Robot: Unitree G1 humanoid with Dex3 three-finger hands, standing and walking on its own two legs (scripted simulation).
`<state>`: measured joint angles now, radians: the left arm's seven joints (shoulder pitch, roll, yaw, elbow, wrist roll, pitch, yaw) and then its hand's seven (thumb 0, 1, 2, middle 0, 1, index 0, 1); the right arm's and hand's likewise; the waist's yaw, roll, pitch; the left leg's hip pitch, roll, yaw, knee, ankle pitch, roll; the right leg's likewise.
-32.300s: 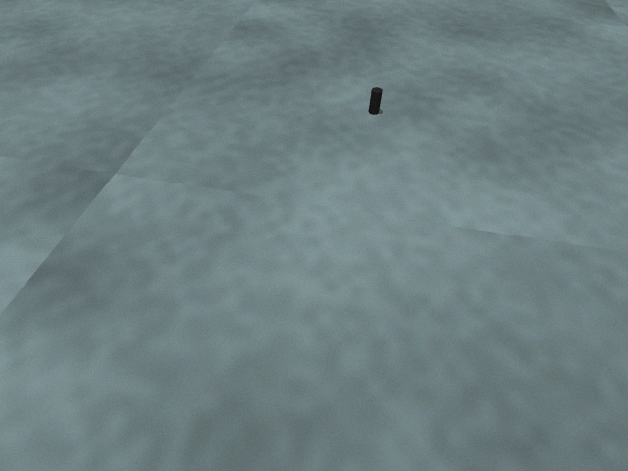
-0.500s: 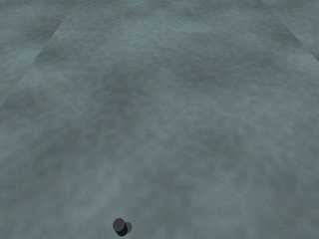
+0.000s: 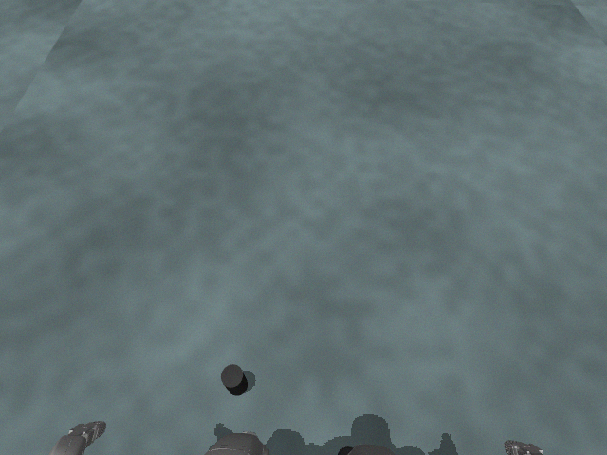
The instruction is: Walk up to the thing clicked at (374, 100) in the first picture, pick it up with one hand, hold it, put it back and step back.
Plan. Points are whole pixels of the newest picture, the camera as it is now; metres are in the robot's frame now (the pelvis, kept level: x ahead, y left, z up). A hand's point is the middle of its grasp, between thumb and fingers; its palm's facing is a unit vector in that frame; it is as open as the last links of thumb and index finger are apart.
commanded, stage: step back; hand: left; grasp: from the side
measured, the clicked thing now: (235, 380) +0.34 +0.18 -0.70
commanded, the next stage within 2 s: none
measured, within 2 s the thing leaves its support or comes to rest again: neither
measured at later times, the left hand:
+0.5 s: hand out of the picture +0.03 +0.31 -0.17, palm faces -0.09 -0.93 -0.37, open 7.4 cm
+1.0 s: hand out of the picture -0.10 +0.33 -0.16, palm faces -0.03 -0.94 -0.35, open 7.4 cm
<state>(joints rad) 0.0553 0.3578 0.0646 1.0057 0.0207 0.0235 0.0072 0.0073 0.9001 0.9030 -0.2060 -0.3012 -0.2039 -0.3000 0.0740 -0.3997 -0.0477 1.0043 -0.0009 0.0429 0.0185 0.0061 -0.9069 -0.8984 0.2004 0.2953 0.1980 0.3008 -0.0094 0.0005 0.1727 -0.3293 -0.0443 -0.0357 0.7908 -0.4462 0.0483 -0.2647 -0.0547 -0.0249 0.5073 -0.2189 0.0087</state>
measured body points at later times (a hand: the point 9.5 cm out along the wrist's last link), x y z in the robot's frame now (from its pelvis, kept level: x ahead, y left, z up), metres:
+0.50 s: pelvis -0.09 +0.05 -0.01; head -0.02 +0.06 +0.43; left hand +0.03 +0.36 -0.14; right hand +0.00 -0.26 -0.13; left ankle -0.03 +0.12 -0.74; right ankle -0.11 -0.07 -0.72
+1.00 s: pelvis -0.23 +0.07 -0.01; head -0.17 +0.10 +0.44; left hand -0.10 +0.37 -0.14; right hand -0.16 -0.24 -0.11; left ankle -0.22 +0.18 -0.74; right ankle -0.17 -0.06 -0.69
